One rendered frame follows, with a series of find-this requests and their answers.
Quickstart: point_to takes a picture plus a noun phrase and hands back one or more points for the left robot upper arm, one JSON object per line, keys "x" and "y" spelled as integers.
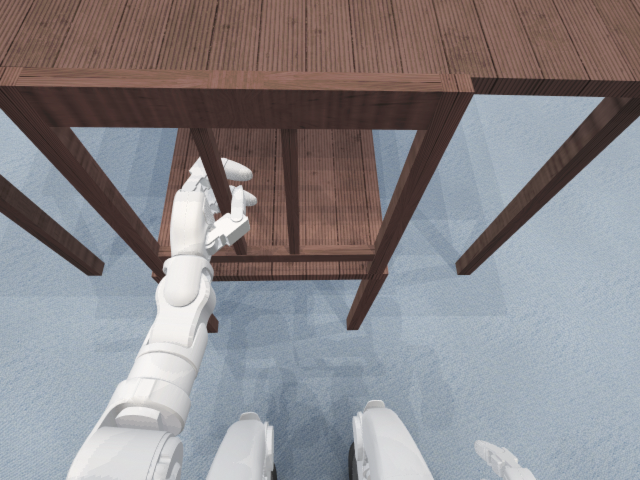
{"x": 114, "y": 453}

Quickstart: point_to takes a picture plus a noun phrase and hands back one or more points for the left robot forearm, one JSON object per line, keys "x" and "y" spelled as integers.
{"x": 155, "y": 395}

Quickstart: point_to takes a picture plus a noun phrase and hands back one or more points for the right robot thigh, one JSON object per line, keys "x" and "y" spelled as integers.
{"x": 382, "y": 440}

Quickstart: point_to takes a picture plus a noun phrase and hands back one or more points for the robot right shin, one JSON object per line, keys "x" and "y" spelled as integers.
{"x": 364, "y": 471}

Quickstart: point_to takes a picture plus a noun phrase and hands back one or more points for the robot left hand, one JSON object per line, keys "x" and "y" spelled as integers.
{"x": 194, "y": 206}

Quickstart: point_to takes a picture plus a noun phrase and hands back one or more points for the table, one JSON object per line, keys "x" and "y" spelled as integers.
{"x": 583, "y": 48}

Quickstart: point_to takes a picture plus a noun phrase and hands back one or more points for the chair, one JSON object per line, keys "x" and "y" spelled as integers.
{"x": 306, "y": 137}

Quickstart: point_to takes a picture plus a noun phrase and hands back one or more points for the robot right hand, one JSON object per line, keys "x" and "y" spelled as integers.
{"x": 502, "y": 461}

